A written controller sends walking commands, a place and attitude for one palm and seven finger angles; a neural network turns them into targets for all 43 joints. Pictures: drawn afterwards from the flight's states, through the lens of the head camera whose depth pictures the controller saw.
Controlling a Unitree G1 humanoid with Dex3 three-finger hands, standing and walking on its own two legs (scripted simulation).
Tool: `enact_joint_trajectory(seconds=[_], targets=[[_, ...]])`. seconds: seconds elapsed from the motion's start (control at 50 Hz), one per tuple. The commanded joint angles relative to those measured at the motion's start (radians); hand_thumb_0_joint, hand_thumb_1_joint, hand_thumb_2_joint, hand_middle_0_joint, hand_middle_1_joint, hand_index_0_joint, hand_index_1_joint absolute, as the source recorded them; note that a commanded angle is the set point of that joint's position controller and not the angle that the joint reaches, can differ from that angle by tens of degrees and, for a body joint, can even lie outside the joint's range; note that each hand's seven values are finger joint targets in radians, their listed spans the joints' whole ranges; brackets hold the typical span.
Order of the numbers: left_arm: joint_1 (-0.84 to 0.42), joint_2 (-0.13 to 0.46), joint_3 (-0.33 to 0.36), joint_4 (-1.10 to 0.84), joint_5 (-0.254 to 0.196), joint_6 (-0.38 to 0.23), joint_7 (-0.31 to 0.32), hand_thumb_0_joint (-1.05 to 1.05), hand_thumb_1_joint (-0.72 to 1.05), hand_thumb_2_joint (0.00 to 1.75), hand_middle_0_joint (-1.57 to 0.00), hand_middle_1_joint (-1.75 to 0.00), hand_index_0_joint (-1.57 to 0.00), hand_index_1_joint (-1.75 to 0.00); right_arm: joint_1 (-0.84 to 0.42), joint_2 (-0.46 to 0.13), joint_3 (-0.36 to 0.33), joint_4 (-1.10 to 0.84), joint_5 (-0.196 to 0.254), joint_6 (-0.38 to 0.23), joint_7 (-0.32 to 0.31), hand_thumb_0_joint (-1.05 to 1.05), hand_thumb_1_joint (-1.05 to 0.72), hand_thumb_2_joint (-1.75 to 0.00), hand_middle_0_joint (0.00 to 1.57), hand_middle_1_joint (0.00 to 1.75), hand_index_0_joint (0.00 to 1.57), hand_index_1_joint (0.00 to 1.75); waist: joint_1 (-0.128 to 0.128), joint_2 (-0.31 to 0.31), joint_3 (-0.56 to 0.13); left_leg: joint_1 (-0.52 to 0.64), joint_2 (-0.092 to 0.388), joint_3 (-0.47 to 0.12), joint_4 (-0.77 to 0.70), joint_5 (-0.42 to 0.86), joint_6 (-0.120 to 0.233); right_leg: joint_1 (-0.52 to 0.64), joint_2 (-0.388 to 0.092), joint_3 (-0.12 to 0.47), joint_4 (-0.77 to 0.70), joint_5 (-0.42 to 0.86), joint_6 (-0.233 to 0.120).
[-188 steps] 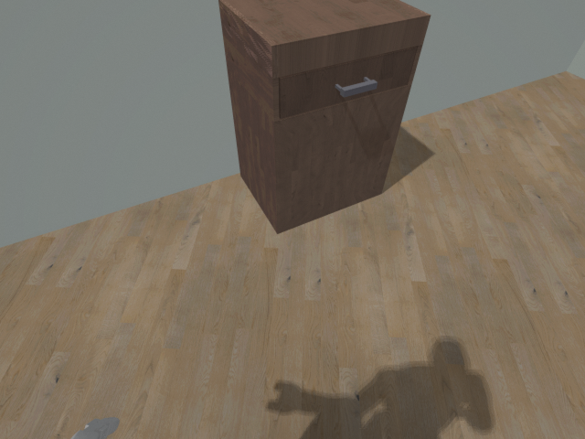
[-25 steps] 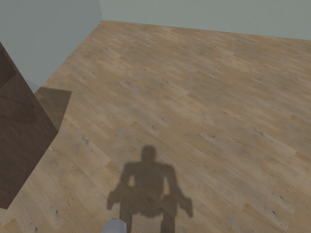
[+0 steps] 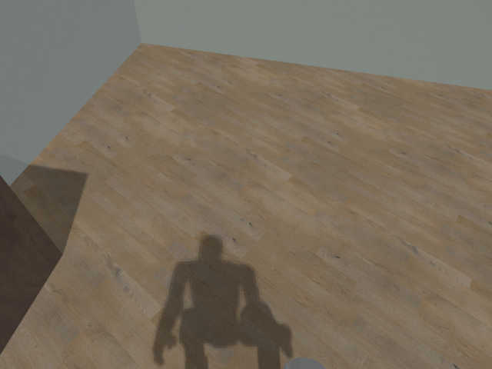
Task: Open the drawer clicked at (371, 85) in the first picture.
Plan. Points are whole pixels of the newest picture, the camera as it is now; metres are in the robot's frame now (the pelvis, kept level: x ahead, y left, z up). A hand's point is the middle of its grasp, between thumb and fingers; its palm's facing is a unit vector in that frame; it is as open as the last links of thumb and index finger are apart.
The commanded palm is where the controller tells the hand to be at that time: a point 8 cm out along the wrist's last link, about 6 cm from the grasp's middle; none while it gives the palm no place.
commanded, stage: walk to a spot facing it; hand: left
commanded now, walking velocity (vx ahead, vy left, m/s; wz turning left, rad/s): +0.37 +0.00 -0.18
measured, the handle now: out of the picture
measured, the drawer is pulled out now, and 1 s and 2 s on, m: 0.00 0.00 0.00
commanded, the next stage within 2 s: turn to face it in 0.98 s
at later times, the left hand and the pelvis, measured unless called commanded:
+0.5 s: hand (199, 297) +0.29 +0.11 -0.16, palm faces +0.01 -0.97 -0.23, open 7.1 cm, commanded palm none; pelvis +0.22 -0.07 +0.00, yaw -2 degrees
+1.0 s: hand (182, 244) +0.42 +0.18 -0.18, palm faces +0.06 -0.98 -0.17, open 7.4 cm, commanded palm none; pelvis +0.43 +0.00 +0.00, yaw -2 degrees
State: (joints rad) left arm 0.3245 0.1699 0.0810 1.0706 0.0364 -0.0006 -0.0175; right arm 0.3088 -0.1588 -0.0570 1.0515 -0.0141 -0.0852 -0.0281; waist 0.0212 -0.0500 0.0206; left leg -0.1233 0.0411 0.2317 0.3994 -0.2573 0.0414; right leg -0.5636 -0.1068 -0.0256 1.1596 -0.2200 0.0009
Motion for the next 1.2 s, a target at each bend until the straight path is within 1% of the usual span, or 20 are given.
enact_joint_trajectory(seconds=[0.0, 0.14, 0.18, 0.22, 0.24, 0.26, 0.28, 0.34, 0.4, 0.48, 0.66, 0.7, 0.72, 0.74, 0.76, 0.78, 0.84, 0.92, 1.06, 1.18], targets=[[-0.03, 0.002, -0.001, -0.066, -0.001, -0.004, -0.01, 0.0, 0.9, 0.9, -0.2, -0.3, -0.2, -0.3, 0.081, -0.093, -0.013, -0.007, -0.005, -0.013, 0.005, 0.0, -0.9, -0.9, 0.2, 0.3, 0.2, 0.3, -0.009, 0.163, 0.107, -0.034, 0.26, -0.143, -0.276, 0.056, 0.089, -0.099, -0.041, -0.014, -0.13, 0.083, 0.021], [-0.244, 0.005, -0.012, -0.129, -0.006, -0.028, -0.013, 0.0, 0.9, 0.9, -0.2, -0.3, -0.2, -0.3, 0.214, -0.104, -0.012, 0.058, -0.02, 0.002, 0.008, 0.0, -0.9, -0.9, 0.2, 0.3, 0.2, 0.3, -0.079, 0.172, 0.124, 0.105, 0.286, -0.094, -0.186, 0.299, 0.085, -0.018, 0.009, -0.11, -0.498, 0.028, -0.007], [-0.19, 0.02, -0.008, -0.115, -0.005, -0.038, -0.011, 0.0, 0.9, 0.9, -0.2, -0.3, -0.2, -0.3, 0.199, -0.121, -0.013, 0.063, -0.019, 0.006, 0.007, 0.0, -0.9, -0.9, 0.2, 0.3, 0.2, 0.3, -0.043, 0.176, 0.075, 0.119, 0.288, -0.068, -0.09, 0.456, 0.072, 0.105, 0.049, -0.136, -0.552, -0.001, -0.033], [0.045, 0.075, 0.006, -0.039, 0.001, -0.056, -0.004, 0.0, 0.9, 0.9, -0.2, -0.3, -0.2, -0.3, 0.173, -0.13, -0.013, 0.062, -0.009, 0.008, 0.012, 0.0, -0.9, -0.9, 0.2, 0.3, 0.2, 0.3, 0.069, 0.103, -0.065, 0.048, 0.226, -0.007, 0.218, 0.585, 0.023, 0.442, 0.094, -0.15, -0.656, 0.058, -0.065], [0.186, 0.169, 0.032, 0.005, 0.008, -0.069, 0.007, 0.0, 0.9, 0.9, -0.2, -0.3, -0.2, -0.3, 0.175, -0.092, -0.008, 0.047, 0.003, 0.006, 0.023, 0.0, -0.9, -0.9, 0.2, 0.3, 0.2, 0.3, 0.127, -0.049, -0.177, -0.186, 0.161, 0.031, 0.494, 0.355, -0.019, 0.716, -0.097, 0.068, -0.684, 0.017, -0.123], [0.278, 0.281, 0.055, 0.025, -0.006, -0.071, 0.019, 0.0, 0.9, 0.9, -0.2, -0.3, -0.2, -0.3, 0.195, -0.035, 0.007, 0.011, 0.01, 0.003, 0.023, 0.0, -0.9, -0.9, 0.2, 0.3, 0.2, 0.3, 0.123, -0.261, -0.277, -0.45, 0.011, -0.024, 0.806, -0.297, -0.063, 0.901, -0.348, 0.492, -0.794, 0.089, -0.228], [0.244, 0.283, 0.055, 0.02, -0.023, -0.064, 0.024, 0.0, 0.9, 0.9, -0.2, -0.3, -0.2, -0.3, 0.114, -0.069, -0.001, -0.008, 0.01, 0.009, 0.02, 0.0, -0.9, -0.9, 0.2, 0.3, 0.2, 0.3, 0.123, -0.159, -0.231, -0.521, 0.04, -0.169, 0.94, -0.304, -0.034, 0.846, -0.361, 0.499, -0.857, 0.088, -0.245], [0.024, 0.144, 0.012, -0.029, -0.021, -0.072, 0.03, 0.0, 0.9, 0.9, -0.2, -0.3, -0.2, -0.3, 0.036, -0.038, -0.007, 0.0, -0.001, 0.022, 0.023, 0.0, -0.9, -0.9, 0.2, 0.3, 0.2, 0.3, 0.032, -0.005, -0.013, -0.495, 0.143, -0.218, 0.919, -0.077, -0.038, 0.472, -0.274, 0.245, -0.912, 0.055, -0.165], [-0.001, 0.072, -0.016, -0.018, -0.012, -0.086, 0.032, 0.0, 0.9, 0.9, -0.2, -0.3, -0.2, -0.3, 0.107, 0.01, -0.003, 0.025, -0.012, 0.056, 0.027, 0.0, -0.9, -0.9, 0.2, 0.3, 0.2, 0.3, -0.037, -0.042, 0.054, -0.43, 0.138, -0.19, 0.801, -0.012, -0.058, 0.321, -0.197, 0.052, -0.956, 0.139, -0.125], [0.01, 0.067, -0.018, -0.018, -0.013, -0.096, 0.033, 0.0, 0.9, 0.9, -0.2, -0.3, -0.2, -0.3, 0.042, 0.009, -0.01, -0.01, -0.013, 0.068, 0.043, 0.0, -0.9, -0.9, 0.2, 0.3, 0.2, 0.3, -0.05, -0.071, 0.086, -0.471, 0.14, -0.17, 0.653, 0.087, -0.077, 0.319, -0.166, -0.025, -0.998, 0.117, -0.131], [0.092, 0.128, -0.013, 0.02, -0.01, -0.093, 0.038, 0.0, 0.9, 0.9, -0.2, -0.3, -0.2, -0.3, -0.194, -0.042, -0.006, -0.11, -0.009, 0.044, 0.07, 0.0, -0.9, -0.9, 0.2, 0.3, 0.2, 0.3, 0.0, -0.019, 0.135, -0.416, 0.105, -0.109, 0.284, 0.099, -0.038, 0.491, -0.212, -0.05, -0.951, 0.2, -0.124], [0.087, 0.142, -0.009, 0.025, -0.01, -0.088, 0.038, 0.0, 0.9, 0.9, -0.2, -0.3, -0.2, -0.3, -0.133, -0.065, -0.013, -0.098, -0.012, 0.036, 0.062, 0.0, -0.9, -0.9, 0.2, 0.3, 0.2, 0.3, -0.036, 0.008, 0.094, -0.285, 0.069, -0.084, 0.227, 0.055, -0.019, 0.496, -0.211, -0.075, -0.832, 0.33, -0.116], [0.083, 0.142, -0.008, 0.027, -0.011, -0.085, 0.037, 0.0, 0.9, 0.9, -0.2, -0.3, -0.2, -0.3, -0.019, -0.091, -0.022, -0.064, -0.017, 0.03, 0.056, 0.0, -0.9, -0.9, 0.2, 0.3, 0.2, 0.3, -0.084, 0.065, 0.033, -0.121, 0.032, -0.07, 0.169, 0.07, -0.008, 0.469, -0.17, -0.123, -0.666, 0.413, -0.094], [0.098, 0.12, -0.009, 0.021, -0.018, -0.084, 0.033, 0.0, 0.9, 0.9, -0.2, -0.3, -0.2, -0.3, 0.144, -0.155, -0.037, -0.02, -0.026, 0.023, 0.046, 0.0, -0.9, -0.9, 0.2, 0.3, 0.2, 0.3, -0.142, 0.165, -0.085, 0.123, 0.083, -0.163, 0.107, 0.09, 0.025, 0.361, -0.095, -0.175, -0.417, 0.352, -0.051], [0.154, 0.053, -0.017, 0.003, -0.031, -0.08, 0.021, 0.0, 0.9, 0.9, -0.2, -0.3, -0.2, -0.3, 0.257, -0.28, -0.066, 0.005, -0.033, 0.017, 0.033, 0.0, -0.9, -0.9, 0.2, 0.3, 0.2, 0.3, -0.15, 0.439, -0.206, 0.341, 0.347, -0.55, 0.0, 0.122, 0.116, 0.103, 0.061, -0.204, -0.077, -0.134, 0.0], [0.088, 0.079, -0.021, -0.034, -0.025, -0.083, 0.02, 0.0, 0.9, 0.9, -0.2, -0.3, -0.2, -0.3, 0.282, -0.295, -0.062, 0.015, -0.013, 0.025, 0.022, 0.0, -0.9, -0.9, 0.2, 0.3, 0.2, 0.3, -0.16, 0.406, -0.222, 0.364, 0.425, -0.68, -0.098, 0.154, 0.166, -0.013, 0.085, -0.069, 0.108, -0.353, -0.012], [-0.008, 0.052, -0.013, -0.018, -0.015, -0.065, 0.01, 0.0, 0.9, 0.9, -0.2, -0.3, -0.2, -0.3, 0.043, -0.154, -0.026, -0.04, -0.011, 0.014, 0.011, 0.0, -0.9, -0.9, 0.2, 0.3, 0.2, 0.3, -0.076, 0.148, -0.012, 0.021, 0.357, -0.443, -0.163, 0.058, 0.099, -0.04, -0.036, 0.012, 0.168, -0.142, -0.012], [0.087, -0.006, -0.014, 0.015, -0.007, -0.018, 0.011, 0.0, 0.9, 0.9, -0.2, -0.3, -0.2, -0.3, 0.004, -0.09, -0.007, -0.025, -0.006, -0.004, 0.004, 0.0, -0.9, -0.9, 0.2, 0.3, 0.2, 0.3, -0.001, 0.127, 0.013, -0.109, 0.285, -0.224, -0.211, 0.111, 0.06, 0.049, -0.034, 0.016, 0.064, -0.036, 0.005], [-0.049, 0.013, 0.004, -0.076, -0.006, 0.014, 0.002, 0.0, 0.9, 0.9, -0.2, -0.3, -0.2, -0.3, 0.035, -0.1, -0.016, -0.017, -0.006, 0.003, 0.002, 0.0, -0.9, -0.9, 0.2, 0.3, 0.2, 0.3, -0.011, 0.118, 0.094, -0.06, 0.311, -0.116, -0.249, 0.142, 0.103, -0.057, -0.055, 0.0, -0.155, 0.053, 0.036], [-0.1, -0.009, -0.026, -0.082, -0.008, -0.023, 0.023, 0.0, 0.9, 0.9, -0.2, -0.3, -0.2, -0.3, 0.107, -0.09, -0.005, 0.04, -0.01, 0.022, 0.005, 0.0, -0.9, -0.9, 0.2, 0.3, 0.2, 0.3, -0.036, 0.159, 0.042, -0.028, 0.245, -0.117, -0.055, 0.486, 0.093, 0.21, 0.026, -0.109, -0.546, 0.035, 0.034]])
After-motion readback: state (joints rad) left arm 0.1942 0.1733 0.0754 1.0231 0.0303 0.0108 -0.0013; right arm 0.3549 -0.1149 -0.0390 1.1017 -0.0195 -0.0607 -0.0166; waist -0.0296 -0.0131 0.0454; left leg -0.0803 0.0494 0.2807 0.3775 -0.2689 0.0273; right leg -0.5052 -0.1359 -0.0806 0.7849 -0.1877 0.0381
